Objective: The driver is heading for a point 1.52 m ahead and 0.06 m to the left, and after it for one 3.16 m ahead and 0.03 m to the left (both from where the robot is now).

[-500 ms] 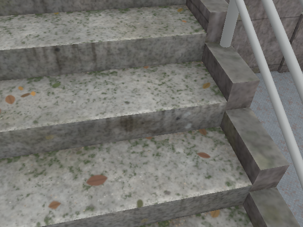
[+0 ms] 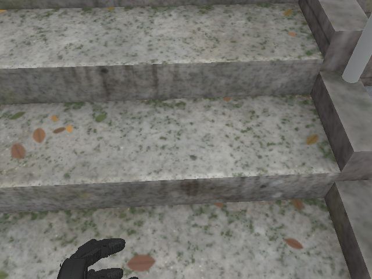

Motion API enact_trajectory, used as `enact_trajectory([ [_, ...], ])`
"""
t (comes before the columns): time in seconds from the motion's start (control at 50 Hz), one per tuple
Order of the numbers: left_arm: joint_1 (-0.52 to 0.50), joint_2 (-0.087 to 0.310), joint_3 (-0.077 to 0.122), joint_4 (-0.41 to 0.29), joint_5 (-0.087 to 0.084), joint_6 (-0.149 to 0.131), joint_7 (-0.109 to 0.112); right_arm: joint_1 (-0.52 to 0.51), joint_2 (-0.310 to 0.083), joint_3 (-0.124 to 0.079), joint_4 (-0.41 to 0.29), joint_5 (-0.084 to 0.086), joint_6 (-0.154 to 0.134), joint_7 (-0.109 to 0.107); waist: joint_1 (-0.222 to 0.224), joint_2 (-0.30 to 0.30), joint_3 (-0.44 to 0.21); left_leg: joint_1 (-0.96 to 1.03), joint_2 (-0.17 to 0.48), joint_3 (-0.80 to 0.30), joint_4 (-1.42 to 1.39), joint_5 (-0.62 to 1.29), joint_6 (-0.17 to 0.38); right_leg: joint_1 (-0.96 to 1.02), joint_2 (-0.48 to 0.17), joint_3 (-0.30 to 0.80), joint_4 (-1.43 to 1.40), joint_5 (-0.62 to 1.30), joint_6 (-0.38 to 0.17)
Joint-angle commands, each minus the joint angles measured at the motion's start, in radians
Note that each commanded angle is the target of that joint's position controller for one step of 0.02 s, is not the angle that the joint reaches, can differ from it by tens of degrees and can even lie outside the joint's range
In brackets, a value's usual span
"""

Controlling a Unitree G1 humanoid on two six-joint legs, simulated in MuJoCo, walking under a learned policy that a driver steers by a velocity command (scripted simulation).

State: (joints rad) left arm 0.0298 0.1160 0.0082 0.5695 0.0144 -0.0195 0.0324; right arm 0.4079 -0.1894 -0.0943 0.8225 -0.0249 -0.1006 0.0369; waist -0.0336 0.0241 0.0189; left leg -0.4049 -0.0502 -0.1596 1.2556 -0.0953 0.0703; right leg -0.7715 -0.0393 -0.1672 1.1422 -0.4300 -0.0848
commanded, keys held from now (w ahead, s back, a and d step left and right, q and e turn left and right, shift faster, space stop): w+q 0.18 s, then w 0.48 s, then w+e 0.34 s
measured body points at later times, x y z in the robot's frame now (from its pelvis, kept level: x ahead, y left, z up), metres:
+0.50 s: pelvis +0.31 +0.06 +0.13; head +0.36 +0.05 +0.58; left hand +0.23 +0.29 +0.00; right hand +0.57 -0.08 +0.04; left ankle +0.42 +0.14 -0.49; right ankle +0.12 -0.10 -0.53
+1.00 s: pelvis +0.63 +0.09 +0.28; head +0.64 +0.11 +0.73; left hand +0.81 +0.28 +0.18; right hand +0.60 -0.15 +0.15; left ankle +0.44 +0.15 -0.41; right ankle +0.73 +0.06 -0.35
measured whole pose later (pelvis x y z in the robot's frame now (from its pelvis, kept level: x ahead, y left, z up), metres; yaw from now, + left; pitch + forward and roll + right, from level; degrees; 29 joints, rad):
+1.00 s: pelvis +0.63 +0.09 +0.28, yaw +4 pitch +4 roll -2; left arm 0.07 0.11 -0.03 0.70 0.01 -0.01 0.00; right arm 0.50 -0.14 -0.02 0.99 0.02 -0.13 -0.03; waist -0.01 -0.01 -0.03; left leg -0.10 0.04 0.12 0.69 -0.15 0.06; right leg -0.80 0.09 -0.20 1.16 -0.46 -0.20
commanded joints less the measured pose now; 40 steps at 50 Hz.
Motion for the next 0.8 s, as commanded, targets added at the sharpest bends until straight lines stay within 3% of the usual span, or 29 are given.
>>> enact_trajectory([
  [0.02, 0.064, 0.097, 0.058, 0.074, 0.004, -0.036, 0.008, -0.116, 0.037, 0.012, -0.222, -0.063, 0.005, 0.001, 0.005, -0.029, -0.103, -0.499, 0.036, 0.071, 0.740, 0.061, 0.020, 0.384, -0.327, 0.783, -0.782, -0.448, -0.115],
  [0.06, 0.176, 0.022, 0.035, 0.216, 0.043, -0.069, -0.005, -0.146, 0.117, 0.058, -0.242, -0.047, 0.047, -0.023, -0.043, -0.007, -0.040, -0.628, 0.053, 0.022, 0.845, 0.020, 0.057, 0.372, -0.259, 0.480, -0.747, -0.132, -0.063],
  [0.1, 0.268, -0.026, 0.013, 0.292, 0.031, -0.094, -0.011, -0.160, 0.123, 0.073, -0.241, 0.001, 0.082, -0.031, -0.042, -0.051, 0.047, -0.749, 0.035, -0.043, 0.780, -0.037, 0.054, 0.394, -0.221, 0.285, -0.761, 0.057, -0.016],
  [0.14, 0.221, 0.048, 0.023, 0.271, 0.016, -0.116, -0.013, -0.191, 0.070, 0.059, -0.238, 0.005, 0.116, -0.036, -0.053, -0.026, 0.097, -0.736, 0.000, -0.021, 0.689, -0.031, 0.031, 0.310, -0.213, 0.169, -0.813, 0.143, 0.017],
  [0.16, 0.272, 0.115, 0.039, 0.284, 0.017, -0.126, -0.014, -0.233, 0.069, 0.053, -0.258, -0.003, 0.128, -0.040, -0.041, -0.041, 0.070, -0.790, -0.034, 0.034, 0.837, -0.055, 0.031, 0.357, -0.243, 0.199, -0.841, 0.113, -0.011],
  [0.2, 0.305, 0.170, 0.048, 0.291, 0.018, -0.142, -0.020, -0.364, 0.090, 0.066, -0.312, -0.030, 0.140, -0.053, -0.033, -0.068, 0.079, -0.944, -0.034, 0.041, 0.954, -0.194, 0.050, 0.450, -0.256, 0.191, -0.916, 0.052, -0.043],
  [0.22, 0.328, 0.206, 0.056, 0.301, 0.021, -0.147, -0.024, -0.453, 0.096, 0.078, -0.348, -0.026, 0.138, -0.058, -0.023, -0.064, 0.093, -1.031, -0.023, 0.051, 0.967, -0.255, 0.064, 0.520, -0.266, 0.177, -0.957, 0.029, -0.041],
  [0.26, 0.396, 0.177, 0.053, 0.329, 0.025, -0.139, -0.022, -0.589, 0.104, 0.102, -0.409, -0.017, 0.120, -0.058, -0.007, -0.007, 0.107, -1.065, 0.024, 0.076, 0.725, -0.289, 0.066, 0.584, -0.225, 0.120, -1.020, -0.044, -0.009],
  [0.3, 0.491, 0.181, 0.058, 0.358, 0.027, -0.119, 0.001, -0.674, 0.083, 0.099, -0.432, -0.018, 0.110, -0.040, 0.048, -0.030, 0.088, -1.085, 0.050, 0.129, 0.627, -0.293, 0.052, 0.702, -0.220, 0.102, -1.061, 0.005, -0.033],
  [0.32, 0.489, 0.208, 0.070, 0.348, 0.004, -0.114, 0.013, -0.606, 0.071, 0.107, -0.412, -0.015, 0.119, -0.015, 0.032, -0.054, 0.025, -0.941, 0.114, 0.208, 0.434, -0.277, 0.055, 0.732, -0.209, 0.039, -1.126, 0.100, -0.059],
  [0.34, 0.510, 0.198, 0.071, 0.356, -0.012, -0.106, 0.024, -0.635, 0.069, 0.107, -0.412, -0.022, 0.129, -0.001, 0.062, -0.060, 0.009, -0.834, 0.142, 0.272, 0.315, -0.277, 0.067, 0.744, -0.199, 0.028, -1.178, 0.210, -0.084],
  [0.36, 0.493, 0.167, 0.059, 0.352, -0.028, -0.097, 0.025, -0.624, 0.079, 0.111, -0.392, -0.001, 0.127, 0.004, 0.070, -0.066, -0.014, -0.637, 0.133, 0.375, 0.146, -0.309, 0.101, 0.735, -0.180, -0.011, -1.197, 0.519, -0.105],
  [0.38, 0.486, 0.176, 0.055, 0.342, -0.034, -0.095, 0.030, -0.564, 0.110, 0.118, -0.350, 0.002, 0.124, -0.007, 0.043, -0.070, -0.092, -0.369, 0.060, 0.457, 0.065, -0.288, 0.126, 0.705, -0.186, -0.049, -1.103, 1.109, -0.105],
  [0.4, 0.470, 0.237, 0.066, 0.329, -0.018, -0.096, 0.025, -0.426, 0.095, 0.101, -0.304, 0.014, 0.112, -0.019, -0.024, -0.151, -0.188, -0.183, -0.014, 0.449, 0.003, -0.326, 0.128, 0.758, -0.222, -0.042, -0.909, 1.722, -0.111],
  [0.42, 0.477, 0.283, 0.078, 0.318, -0.028, -0.107, 0.017, -0.267, 0.050, 0.081, -0.265, 0.017, 0.111, -0.031, -0.076, -0.217, -0.289, -0.057, -0.057, 0.411, -0.097, -0.359, 0.147, 0.844, -0.260, -0.006, -0.703, 1.902, -0.090],
  [0.44, 0.407, 0.318, 0.087, 0.288, -0.047, -0.129, -0.013, -0.141, -0.023, 0.052, -0.242, -0.002, 0.103, -0.038, -0.148, -0.274, -0.364, 0.097, -0.062, 0.332, -0.314, -0.283, 0.159, 0.865, -0.241, 0.006, -0.484, 1.843, -0.054],
  [0.46, 0.435, 0.267, 0.084, 0.271, -0.047, -0.140, -0.025, -0.101, -0.108, 0.017, -0.214, -0.016, 0.076, -0.027, -0.142, -0.255, -0.398, 0.265, 0.069, 0.011, -0.482, -0.373, 0.177, 0.627, -0.158, 0.054, -0.197, 1.324, -0.018],
  [0.48, 0.443, 0.177, 0.074, 0.187, -0.050, -0.142, -0.066, -0.056, -0.233, -0.025, -0.205, -0.021, 0.080, -0.028, -0.112, 0.137, -0.473, 0.436, 0.373, -0.676, -0.849, -0.361, 0.275, 0.251, 0.099, 0.149, 0.332, 0.227, 0.066],
  [0.5, 0.437, 0.157, 0.084, 0.196, -0.017, -0.147, -0.064, -0.132, -0.211, -0.027, -0.225, -0.024, 0.085, -0.028, -0.089, 0.081, -0.535, 0.399, 0.390, -0.795, -0.957, -0.353, 0.242, 0.193, 0.115, 0.407, 0.679, 0.278, 0.048],
  [0.52, 0.361, 0.130, 0.075, 0.140, 0.000, -0.142, -0.065, -0.215, -0.157, -0.012, -0.176, 0.002, 0.073, -0.020, -0.020, 0.026, -0.381, 0.267, 0.363, -0.637, -0.946, -0.478, 0.213, 0.087, 0.069, 0.358, 0.788, 0.350, 0.035],
  [0.54, 0.291, 0.130, 0.071, 0.098, 0.022, -0.138, -0.058, -0.195, -0.100, 0.002, -0.117, 0.020, 0.057, -0.014, -0.006, -0.068, -0.252, 0.199, 0.312, -0.523, -0.899, -0.548, 0.171, -0.004, 0.028, 0.297, 0.804, 0.342, 0.019],
  [0.56, 0.240, 0.076, 0.051, 0.077, 0.032, -0.134, -0.049, -0.155, -0.058, 0.012, -0.054, 0.018, 0.038, -0.019, 0.012, -0.093, -0.119, 0.126, 0.280, -0.383, -0.852, -0.391, 0.159, -0.099, 0.018, 0.298, 0.823, 0.323, 0.003],
  [0.58, 0.242, 0.049, 0.040, 0.086, 0.026, -0.113, -0.048, -0.146, -0.017, 0.020, -0.012, 0.005, 0.033, -0.019, 0.037, -0.082, -0.054, 0.077, 0.238, -0.268, -0.853, -0.293, 0.136, -0.156, 0.020, 0.276, 0.875, 0.303, -0.012],
  [0.6, 0.250, -0.008, 0.011, 0.068, 0.025, -0.089, -0.043, -0.096, 0.019, 0.033, 0.029, 0.001, 0.021, -0.019, 0.062, -0.062, -0.029, 0.064, 0.231, -0.182, -0.839, -0.150, 0.113, -0.222, 0.020, 0.286, 0.911, 0.285, -0.027],
  [0.64, 0.268, -0.043, -0.006, 0.075, 0.014, -0.057, -0.033, -0.014, 0.045, 0.044, 0.105, 0.007, -0.010, -0.025, 0.084, -0.034, 0.006, 0.078, 0.194, -0.065, -0.847, -0.054, 0.079, -0.333, 0.016, 0.267, 0.868, 0.261, -0.023],
  [0.68, 0.180, -0.037, -0.012, 0.056, 0.000, -0.037, -0.032, 0.002, 0.018, 0.052, 0.125, -0.005, -0.037, -0.018, 0.068, -0.020, 0.006, 0.071, 0.186, 0.021, -0.910, 0.031, 0.023, -0.378, 0.045, 0.220, 0.842, 0.272, -0.024],
  [0.72, 0.058, -0.075, -0.027, 0.017, -0.020, -0.029, -0.005, 0.076, -0.026, 0.052, 0.165, -0.012, -0.053, -0.013, 0.036, 0.059, 0.014, 0.167, 0.242, 0.007, -0.959, 0.112, 0.033, -0.579, 0.097, 0.199, 1.098, 0.159, -0.043],
  [0.78, -0.092, -0.056, -0.046, -0.070, -0.013, -0.025, 0.011, 0.068, -0.046, 0.062, 0.192, 0.005, -0.059, -0.020, 0.079, 0.020, 0.087, 0.104, 0.215, 0.110, -1.053, -0.075, -0.035, -0.616, 0.074, 0.205, 0.915, 0.130, -0.058],
  [0.8, -0.141, -0.039, -0.044, -0.087, 0.001, -0.015, 0.002, 0.110, -0.035, 0.067, 0.211, 0.012, -0.055, -0.031, 0.053, 0.031, 0.069, 0.123, 0.200, 0.137, -1.083, -0.043, -0.025, -0.586, 0.073, 0.140, 0.837, 0.138, -0.051],
])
